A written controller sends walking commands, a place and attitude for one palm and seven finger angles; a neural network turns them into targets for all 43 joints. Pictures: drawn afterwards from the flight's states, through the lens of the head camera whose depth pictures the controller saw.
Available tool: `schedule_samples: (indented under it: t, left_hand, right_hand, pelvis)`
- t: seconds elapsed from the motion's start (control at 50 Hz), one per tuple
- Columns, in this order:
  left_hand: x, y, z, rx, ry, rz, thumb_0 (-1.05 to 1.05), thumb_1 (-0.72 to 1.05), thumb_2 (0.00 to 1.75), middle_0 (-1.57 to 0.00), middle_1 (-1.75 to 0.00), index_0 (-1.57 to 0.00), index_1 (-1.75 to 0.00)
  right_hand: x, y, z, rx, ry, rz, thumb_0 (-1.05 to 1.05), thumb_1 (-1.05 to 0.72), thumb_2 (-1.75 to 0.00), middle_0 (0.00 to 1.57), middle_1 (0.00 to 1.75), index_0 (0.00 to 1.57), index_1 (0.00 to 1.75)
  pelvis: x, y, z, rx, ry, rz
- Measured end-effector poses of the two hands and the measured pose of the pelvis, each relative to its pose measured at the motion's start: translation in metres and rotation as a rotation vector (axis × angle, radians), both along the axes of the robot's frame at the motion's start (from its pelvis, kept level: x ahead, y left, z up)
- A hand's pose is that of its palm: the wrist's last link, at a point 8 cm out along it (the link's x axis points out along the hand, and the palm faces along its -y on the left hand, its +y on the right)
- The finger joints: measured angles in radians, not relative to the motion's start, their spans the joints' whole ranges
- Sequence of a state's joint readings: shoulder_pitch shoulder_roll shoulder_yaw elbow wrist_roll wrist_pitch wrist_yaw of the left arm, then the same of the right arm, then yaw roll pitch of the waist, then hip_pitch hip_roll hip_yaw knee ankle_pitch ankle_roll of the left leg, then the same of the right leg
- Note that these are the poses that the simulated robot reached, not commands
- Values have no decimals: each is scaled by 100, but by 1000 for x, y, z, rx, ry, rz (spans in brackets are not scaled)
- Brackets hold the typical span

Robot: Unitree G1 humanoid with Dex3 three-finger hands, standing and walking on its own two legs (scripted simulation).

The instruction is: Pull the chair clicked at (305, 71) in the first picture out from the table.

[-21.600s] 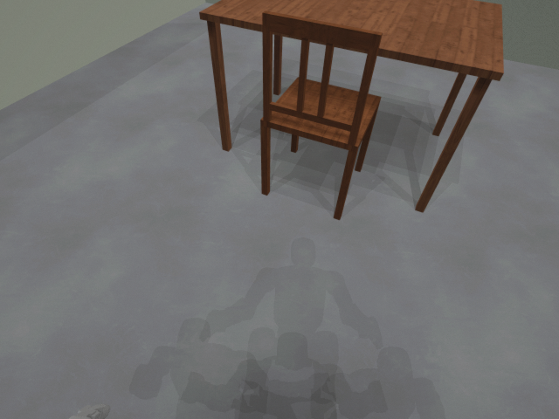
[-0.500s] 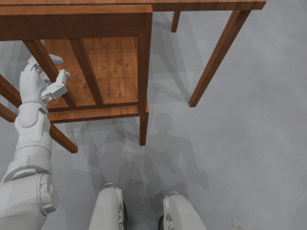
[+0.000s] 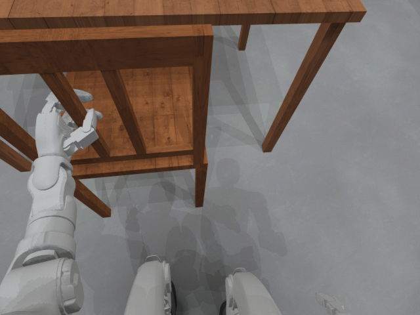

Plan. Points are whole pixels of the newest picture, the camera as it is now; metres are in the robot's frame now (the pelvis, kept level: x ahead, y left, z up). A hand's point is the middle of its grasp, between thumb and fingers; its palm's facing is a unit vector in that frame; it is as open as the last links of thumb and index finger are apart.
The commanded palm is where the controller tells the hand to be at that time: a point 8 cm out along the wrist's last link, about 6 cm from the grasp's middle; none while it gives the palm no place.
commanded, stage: hook a spindle and tug to test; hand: left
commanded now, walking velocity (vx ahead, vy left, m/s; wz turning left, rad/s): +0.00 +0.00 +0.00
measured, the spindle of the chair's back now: (83, 121) +0.48 +0.24 +0.02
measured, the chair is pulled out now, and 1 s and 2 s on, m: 0.01 0.12 0.13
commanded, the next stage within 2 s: step backward, pulling the chair out in 0.10 s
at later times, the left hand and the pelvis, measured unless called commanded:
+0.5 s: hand (97, 133) +0.43 +0.19 +0.05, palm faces +0.20 -0.97 -0.14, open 5.4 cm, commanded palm +0.40 +0.24 +0.06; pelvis +0.01 +0.01 +0.09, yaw +0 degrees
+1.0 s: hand (123, 173) +0.35 +0.14 +0.06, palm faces +0.09 -0.98 -0.19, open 5.3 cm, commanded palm +0.34 +0.19 +0.06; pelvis -0.04 -0.01 +0.11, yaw +0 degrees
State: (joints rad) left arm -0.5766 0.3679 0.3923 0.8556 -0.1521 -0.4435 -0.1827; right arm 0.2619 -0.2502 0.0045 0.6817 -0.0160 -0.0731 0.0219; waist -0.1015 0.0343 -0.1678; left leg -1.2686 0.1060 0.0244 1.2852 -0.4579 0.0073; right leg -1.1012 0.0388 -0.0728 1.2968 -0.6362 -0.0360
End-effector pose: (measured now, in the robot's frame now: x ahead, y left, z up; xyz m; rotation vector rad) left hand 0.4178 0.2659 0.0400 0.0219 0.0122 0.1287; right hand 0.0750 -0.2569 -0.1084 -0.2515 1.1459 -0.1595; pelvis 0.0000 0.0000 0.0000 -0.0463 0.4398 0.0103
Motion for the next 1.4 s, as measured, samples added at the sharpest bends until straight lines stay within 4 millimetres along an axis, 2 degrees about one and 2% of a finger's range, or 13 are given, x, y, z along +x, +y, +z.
schedule_samples:
  t: [0.22,0.26,0.34,0.42,0.5,0.58,0.72,0.88,1.06,1.24,1.4]
  left_hand:
    - [-12,-1,0,1,-4,-4,1,71,78,-41,-139,-38,-143]
    - [-12,-2,5,54,50,16,0,70,79,-41,-136,-38,-143]
    - [-12,-7,19,105,248,87,2,70,80,-38,-127,-38,-144]
    - [-17,-16,26,46,350,130,4,71,79,-30,-113,-41,-144]
    - [-20,-24,29,47,391,105,4,72,77,-28,-107,-45,-144]
    - [-23,-30,30,65,409,56,3,71,75,-28,-107,-47,-144]
    - [-39,-42,33,112,435,-9,2,70,73,-29,-111,-47,-144]
    - [-71,-61,34,120,456,-8,2,69,73,-29,-112,-48,-144]
    - [-99,-81,35,114,475,24,2,69,74,-28,-111,-49,-144]
    - [-105,-85,36,123,478,6,2,69,73,-28,-111,-50,-144]
    - [-104,-83,35,138,470,-23,1,69,72,-27,-112,-50,-144]
  right_hand:
    - [11,0,1,2,-31,16,1,-90,-90,20,30,21,30]
    - [10,2,5,4,-12,-18,1,-90,-90,20,30,21,30]
    - [6,11,33,15,28,-74,1,-90,-90,20,30,21,30]
    - [1,16,67,0,49,-97,1,-90,-90,20,30,21,30]
    - [-6,11,91,-52,66,-103,1,-90,-90,21,30,21,30]
    - [-15,4,102,-94,69,-122,1,-90,-90,21,30,21,30]
    - [-28,4,102,-83,41,-153,1,-90,-90,20,30,21,30]
    - [-36,11,90,-10,15,-139,1,-90,-90,20,30,21,30]
    - [-45,-8,86,-7,-7,-122,1,-90,-90,21,30,21,30]
    - [-54,-28,96,-79,-21,-129,1,-90,-90,20,30,21,30]
    - [-49,-18,95,-70,-42,-110,1,-90,-90,20,30,21,30]
  pelvis:
    - [1,-1,1,2,-11,2]
    - [-2,-1,8,4,-60,9]
    - [0,4,43,6,-140,16]
    - [6,9,75,9,-178,5]
    - [8,14,92,2,-204,2]
    - [4,20,100,-5,-226,-6]
    - [-11,21,104,0,-257,-23]
    - [-30,7,107,4,-291,-16]
    - [-47,-9,107,10,-337,4]
    - [-50,-6,108,12,-365,9]
    - [-51,-4,106,21,-357,4]
